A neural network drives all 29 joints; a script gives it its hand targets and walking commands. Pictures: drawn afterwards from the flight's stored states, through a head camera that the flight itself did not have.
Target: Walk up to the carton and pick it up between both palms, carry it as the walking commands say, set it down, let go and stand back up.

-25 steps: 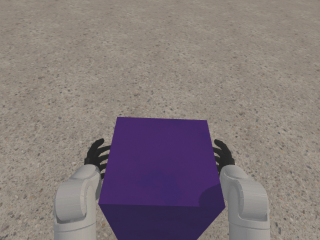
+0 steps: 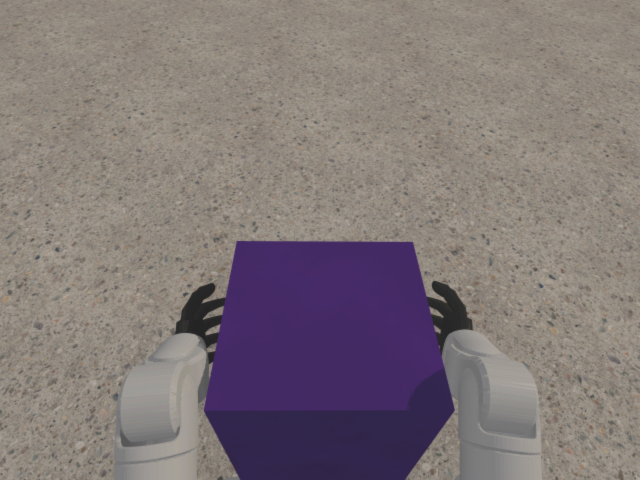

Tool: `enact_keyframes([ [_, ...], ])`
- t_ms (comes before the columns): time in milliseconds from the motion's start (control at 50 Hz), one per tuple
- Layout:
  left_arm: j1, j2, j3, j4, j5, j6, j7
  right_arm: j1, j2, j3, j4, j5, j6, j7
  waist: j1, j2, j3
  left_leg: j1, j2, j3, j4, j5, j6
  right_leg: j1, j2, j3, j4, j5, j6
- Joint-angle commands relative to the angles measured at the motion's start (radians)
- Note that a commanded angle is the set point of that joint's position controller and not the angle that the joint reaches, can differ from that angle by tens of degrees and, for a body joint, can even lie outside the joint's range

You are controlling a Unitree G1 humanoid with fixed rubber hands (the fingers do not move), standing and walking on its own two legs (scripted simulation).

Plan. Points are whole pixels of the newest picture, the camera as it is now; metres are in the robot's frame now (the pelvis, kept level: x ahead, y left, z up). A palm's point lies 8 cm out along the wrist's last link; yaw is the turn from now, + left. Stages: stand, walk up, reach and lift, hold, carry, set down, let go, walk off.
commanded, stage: carry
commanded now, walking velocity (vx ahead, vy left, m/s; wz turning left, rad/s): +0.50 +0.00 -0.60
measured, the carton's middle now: (323, 372) +0.26 +0.01 -0.01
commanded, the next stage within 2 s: none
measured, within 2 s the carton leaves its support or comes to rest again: neither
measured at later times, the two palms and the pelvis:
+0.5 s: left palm (319, 146) +0.59 +0.03 +0.09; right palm (513, 205) +0.46 -0.24 +0.10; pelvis +0.28 +0.00 +0.01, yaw -22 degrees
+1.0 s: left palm (436, 85) +0.83 -0.20 +0.08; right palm (591, 140) +0.67 -0.45 +0.07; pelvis +0.53 -0.18 +0.01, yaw -35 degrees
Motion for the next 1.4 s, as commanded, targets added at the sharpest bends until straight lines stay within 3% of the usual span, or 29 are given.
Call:
enact_keyframes([
  [0, -0.486, -0.943, -0.746, -0.163, -0.420, -0.036, -0.263, -0.390, 0.974, 0.716, -0.126, 0.375, -0.032, 0.236, -0.031, -0.094, -0.332, -0.079, -0.012, 0.015, -0.186, 0.056, 0.000, 0.341, -0.291, 0.324, -0.141, 0.336, -0.140],
  [120, -0.388, -0.864, -0.727, -0.203, -0.385, -0.020, -0.258, -0.358, 0.916, 0.740, -0.193, 0.385, -0.020, 0.232, -0.021, -0.110, -0.279, 0.043, -0.075, 0.083, -0.453, 0.253, 0.014, 0.290, -0.228, 0.247, -0.062, 0.424, -0.080],
  [180, -0.386, -0.837, -0.725, -0.202, -0.367, -0.004, -0.254, -0.341, 0.897, 0.744, -0.192, 0.389, -0.002, 0.241, -0.044, -0.081, -0.310, 0.358, -0.094, 0.143, -0.632, 0.279, 0.034, 0.141, -0.174, 0.181, 0.110, 0.364, -0.041],
  [200, -0.385, -0.827, -0.724, -0.193, -0.358, 0.004, -0.254, -0.307, 0.888, 0.739, -0.169, 0.382, 0.002, 0.243, -0.063, -0.014, -0.379, 0.612, -0.004, 0.054, -0.652, 0.227, 0.075, -0.037, -0.132, 0.142, 0.269, 0.272, -0.003],
  [220, -0.393, -0.820, -0.723, -0.184, -0.361, 0.013, -0.260, -0.279, 0.861, 0.718, -0.139, 0.368, 0.002, 0.244, -0.071, 0.224, -0.471, 0.794, 0.277, -0.289, -0.725, 0.154, 0.167, -0.228, -0.058, 0.078, 0.519, -0.049, 0.035],
  [240, -0.456, -0.800, -0.728, -0.157, -0.377, 0.018, -0.267, -0.293, 0.853, 0.701, -0.092, 0.367, -0.004, 0.243, -0.069, 0.370, -0.450, 0.837, 0.397, -0.505, -0.771, 0.194, 0.263, -0.396, -0.046, 0.076, 0.665, -0.381, 0.052],
  [280, -0.509, -0.842, -0.729, -0.132, -0.397, 0.015, -0.273, -0.371, 0.893, 0.706, -0.125, 0.369, -0.009, 0.243, -0.067, 0.102, -0.342, 0.685, 0.365, -0.354, -0.787, 0.220, 0.256, -0.400, -0.169, 0.145, 0.719, -0.271, 0.057],
  [300, -0.524, -0.868, -0.716, -0.131, -0.407, 0.009, -0.275, -0.403, 0.914, 0.712, -0.147, 0.374, -0.013, 0.245, -0.065, 0.048, -0.302, 0.645, 0.334, -0.256, -0.815, 0.198, 0.225, -0.397, -0.197, 0.140, 0.669, -0.216, 0.070],
  [420, -0.447, -0.901, -0.691, -0.105, -0.368, -0.002, -0.241, -0.416, 0.906, 0.726, -0.177, 0.412, 0.003, 0.262, -0.069, 0.124, -0.242, 0.658, 0.243, 0.076, -0.845, 0.321, 0.155, -0.383, -0.181, 0.015, 0.435, -0.021, 0.091],
  [540, -0.439, -0.865, -0.702, -0.132, -0.352, 0.009, -0.228, -0.401, 0.856, 0.728, -0.179, 0.413, 0.022, 0.276, -0.066, 0.177, -0.158, 0.627, 0.201, 0.271, -0.775, 0.527, 0.086, -0.271, -0.125, -0.083, 0.241, 0.126, 0.052],
  [600, -0.437, -0.853, -0.706, -0.121, -0.350, 0.017, -0.233, -0.398, 0.835, 0.722, -0.172, 0.412, 0.029, 0.274, -0.052, 0.214, -0.199, 0.657, 0.192, 0.326, -0.570, 0.900, 0.048, -0.123, -0.035, -0.156, 0.155, 0.092, 0.022],
  [620, -0.440, -0.857, -0.705, -0.113, -0.351, 0.019, -0.237, -0.396, 0.831, 0.723, -0.168, 0.412, 0.032, 0.271, -0.041, 0.206, -0.237, 0.641, 0.175, 0.350, -0.433, 0.945, 0.024, -0.017, -0.001, -0.182, 0.083, 0.108, 0.011],
  [640, -0.420, -0.863, -0.703, -0.099, -0.354, 0.018, -0.239, -0.407, 0.828, 0.723, -0.164, 0.409, 0.033, 0.270, -0.012, 0.152, -0.311, 0.527, 0.138, 0.357, -0.202, 0.843, -0.008, 0.197, 0.016, -0.155, 0.023, 0.114, -0.016],
  [660, -0.415, -0.864, -0.705, -0.105, -0.352, 0.018, -0.241, -0.440, 0.837, 0.730, -0.155, 0.407, 0.032, 0.269, 0.011, -0.009, -0.305, 0.256, 0.097, 0.280, 0.061, 0.414, -0.035, 0.362, -0.156, 0.150, -0.016, 0.093, -0.046],
  [680, -0.423, -0.866, -0.704, -0.064, -0.343, 0.022, -0.245, -0.414, 0.853, 0.740, -0.121, 0.398, 0.042, 0.268, -0.024, -0.298, -0.377, -0.094, -0.066, 0.150, 0.324, -0.190, -0.069, 0.565, -0.406, 0.713, -0.114, 0.150, -0.207],
  [700, -0.457, -0.891, -0.730, -0.084, -0.365, 0.021, -0.248, -0.389, 0.874, 0.714, -0.079, 0.389, 0.032, 0.264, -0.026, -0.171, -0.415, -0.244, -0.046, 0.008, 0.408, -0.212, -0.036, 0.657, -0.430, 0.708, -0.124, 0.225, -0.237],
  [740, -0.507, -0.945, -0.733, -0.077, -0.385, -0.003, -0.260, -0.478, 0.921, 0.728, -0.109, 0.397, 0.011, 0.266, -0.035, -0.020, -0.347, -0.193, 0.025, -0.060, 0.287, -0.056, 0.000, 0.463, -0.377, 0.503, -0.088, 0.398, -0.190],
  [800, -0.533, -0.978, -0.732, -0.145, -0.421, -0.038, -0.263, -0.466, 0.980, 0.723, -0.124, 0.401, -0.020, 0.251, -0.038, -0.056, -0.378, -0.095, 0.024, -0.032, 0.074, 0.043, -0.010, 0.376, -0.294, 0.349, -0.124, 0.445, -0.143],
  [1000, -0.387, -0.857, -0.722, -0.199, -0.391, -0.022, -0.258, -0.366, 0.912, 0.746, -0.195, 0.393, -0.016, 0.224, -0.025, -0.109, -0.265, -0.025, -0.063, 0.052, -0.404, 0.265, 0.004, 0.348, -0.229, 0.269, -0.055, 0.569, -0.072],
  [1060, -0.385, -0.846, -0.722, -0.200, -0.380, -0.009, -0.253, -0.370, 0.900, 0.745, -0.201, 0.399, 0.002, 0.234, -0.024, -0.104, -0.278, 0.176, -0.104, 0.104, -0.553, 0.233, 0.025, 0.275, -0.194, 0.240, 0.050, 0.612, -0.057],
  [1080, -0.384, -0.843, -0.722, -0.185, -0.374, -0.002, -0.253, -0.341, 0.899, 0.742, -0.183, 0.393, 0.006, 0.237, -0.043, -0.069, -0.328, 0.370, -0.101, 0.126, -0.631, 0.303, 0.047, 0.192, -0.159, 0.179, 0.176, 0.621, -0.022],
  [1100, -0.388, -0.835, -0.722, -0.174, -0.368, 0.004, -0.253, -0.304, 0.893, 0.737, -0.159, 0.384, 0.008, 0.240, -0.064, -0.021, -0.407, 0.623, 0.003, 0.043, -0.646, 0.372, 0.092, 0.025, -0.123, 0.135, 0.337, 0.486, 0.030],
  [1120, -0.413, -0.845, -0.735, -0.181, -0.380, 0.009, -0.257, -0.287, 0.879, 0.719, -0.132, 0.380, 0.003, 0.242, -0.077, 0.255, -0.503, 0.848, 0.294, -0.329, -0.659, 0.575, 0.235, -0.225, -0.045, 0.082, 0.588, 0.041, 0.092],
  [1140, -0.472, -0.828, -0.728, -0.145, -0.386, 0.015, -0.265, -0.306, 0.878, 0.710, -0.094, 0.381, 0.001, 0.240, -0.077, 0.340, -0.449, 0.857, 0.365, -0.440, -0.659, 0.815, 0.325, -0.359, -0.021, 0.081, 0.729, -0.395, 0.105],
  [1180, -0.483, -0.881, -0.724, -0.136, -0.392, 0.004, -0.265, -0.370, 0.917, 0.719, -0.141, 0.390, -0.004, 0.250, -0.071, 0.104, -0.381, 0.713, 0.314, -0.277, -0.680, 0.817, 0.290, -0.325, -0.123, 0.145, 0.705, -0.313, 0.103],
  [1240, -0.498, -0.913, -0.694, -0.144, -0.378, -0.009, -0.255, -0.456, 0.946, 0.739, -0.178, 0.419, -0.004, 0.261, -0.054, 0.130, -0.308, 0.560, 0.188, -0.033, -0.723, 0.695, 0.196, -0.175, -0.126, 0.049, 0.363, -0.221, 0.101],
  [1320, -0.413, -0.915, -0.690, -0.116, -0.345, -0.010, -0.235, -0.396, 0.907, 0.735, -0.182, 0.412, 0.006, 0.268, -0.058, 0.162, -0.348, 0.539, 0.147, 0.099, -0.677, 0.669, 0.140, 0.020, -0.087, -0.031, 0.066, 0.019, 0.091],
  [1360, -0.402, -0.908, -0.695, -0.119, -0.347, -0.006, -0.237, -0.388, 0.889, 0.739, -0.170, 0.404, 0.012, 0.267, -0.046, 0.096, -0.355, 0.448, 0.082, 0.154, -0.586, 0.484, 0.068, 0.183, -0.145, -0.019, -0.061, 0.244, 0.071],
  [1380, -0.414, -0.895, -0.697, -0.124, -0.350, -0.001, -0.242, -0.384, 0.879, 0.737, -0.155, 0.402, 0.017, 0.266, -0.047, 0.032, -0.364, 0.355, 0.065, 0.159, -0.536, 0.339, 0.038, 0.286, -0.241, 0.062, -0.062, 0.441, 0.057],
])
